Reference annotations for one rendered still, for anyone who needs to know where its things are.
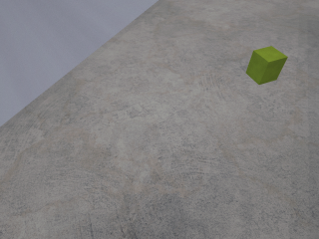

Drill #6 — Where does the carton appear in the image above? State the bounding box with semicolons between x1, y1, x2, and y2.
246;46;288;85

